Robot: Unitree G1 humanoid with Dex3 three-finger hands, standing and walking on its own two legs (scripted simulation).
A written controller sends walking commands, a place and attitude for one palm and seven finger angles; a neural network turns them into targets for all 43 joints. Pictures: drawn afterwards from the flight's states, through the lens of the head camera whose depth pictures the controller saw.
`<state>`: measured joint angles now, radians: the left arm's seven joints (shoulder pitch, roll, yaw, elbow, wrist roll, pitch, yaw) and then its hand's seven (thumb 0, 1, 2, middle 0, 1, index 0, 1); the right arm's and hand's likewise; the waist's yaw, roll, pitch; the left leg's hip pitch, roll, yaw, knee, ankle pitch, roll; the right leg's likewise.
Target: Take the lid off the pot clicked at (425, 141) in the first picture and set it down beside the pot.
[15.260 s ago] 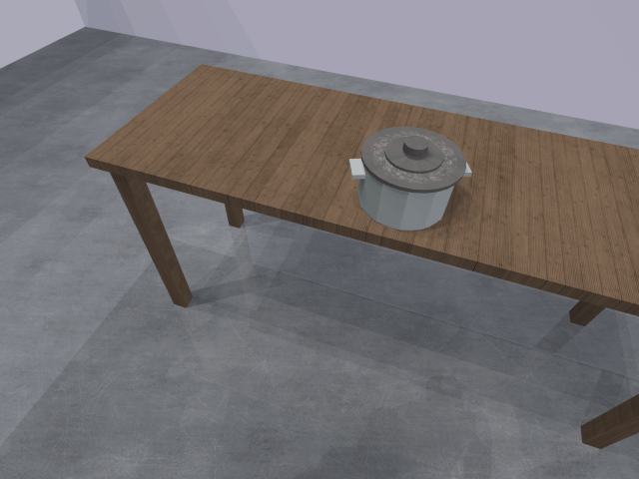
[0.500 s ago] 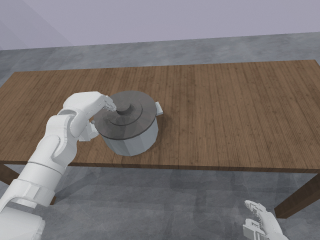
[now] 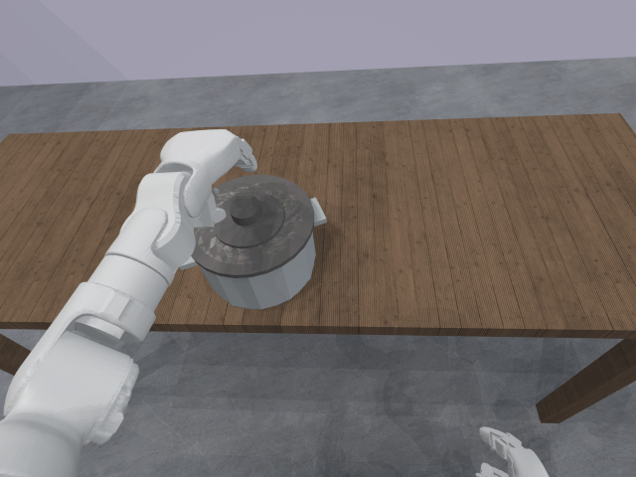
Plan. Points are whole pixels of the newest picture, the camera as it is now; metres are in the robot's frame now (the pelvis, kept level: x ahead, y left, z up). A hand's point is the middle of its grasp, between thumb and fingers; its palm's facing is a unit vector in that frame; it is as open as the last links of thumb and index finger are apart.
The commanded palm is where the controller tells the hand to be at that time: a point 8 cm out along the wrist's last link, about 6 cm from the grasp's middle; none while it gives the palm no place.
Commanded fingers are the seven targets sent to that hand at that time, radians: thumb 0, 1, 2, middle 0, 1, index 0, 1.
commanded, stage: move the open hand above the knob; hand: left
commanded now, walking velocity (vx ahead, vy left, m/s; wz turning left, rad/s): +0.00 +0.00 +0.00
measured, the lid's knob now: (245, 210) +0.48 +0.12 +0.05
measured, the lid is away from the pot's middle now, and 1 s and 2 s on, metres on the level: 0.00 0.00 0.00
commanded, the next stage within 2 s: lower the open fingers around the knob in 0.88 s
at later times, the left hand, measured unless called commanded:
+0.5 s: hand (227, 186) +0.45 +0.12 +0.12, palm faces -0.26 -0.03 -0.97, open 10.1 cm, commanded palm +0.44 +0.13 +0.18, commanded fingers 0.00 -0.28 1.38 -0.83 -0.08 -0.83 -0.08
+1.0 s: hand (226, 194) +0.44 +0.12 +0.12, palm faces -0.28 -0.03 -0.96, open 10.1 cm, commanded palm +0.43 +0.13 +0.18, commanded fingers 0.00 -0.28 1.38 -0.83 -0.08 -0.83 -0.08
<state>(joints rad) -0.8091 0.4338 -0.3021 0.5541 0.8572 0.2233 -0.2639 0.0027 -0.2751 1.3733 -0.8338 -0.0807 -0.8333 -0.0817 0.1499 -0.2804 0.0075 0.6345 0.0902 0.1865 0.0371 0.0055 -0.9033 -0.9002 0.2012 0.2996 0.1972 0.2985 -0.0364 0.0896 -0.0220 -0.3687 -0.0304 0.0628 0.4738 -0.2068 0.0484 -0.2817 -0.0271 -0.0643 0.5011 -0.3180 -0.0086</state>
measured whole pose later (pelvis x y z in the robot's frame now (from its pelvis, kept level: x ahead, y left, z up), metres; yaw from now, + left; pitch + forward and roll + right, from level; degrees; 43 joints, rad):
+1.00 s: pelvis +0.00 -0.01 +0.00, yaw +0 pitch +5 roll +0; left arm -0.87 0.39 -0.31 0.70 0.86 0.22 -0.28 0.00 -0.28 1.37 -0.83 -0.08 -0.83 -0.08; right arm 0.15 -0.27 0.02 0.64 0.09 0.18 0.01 0.01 -0.90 -0.90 0.20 0.30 0.20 0.30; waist -0.04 0.09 -0.04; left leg -0.36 -0.02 0.06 0.47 -0.20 0.04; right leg -0.27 -0.01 -0.06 0.50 -0.31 -0.02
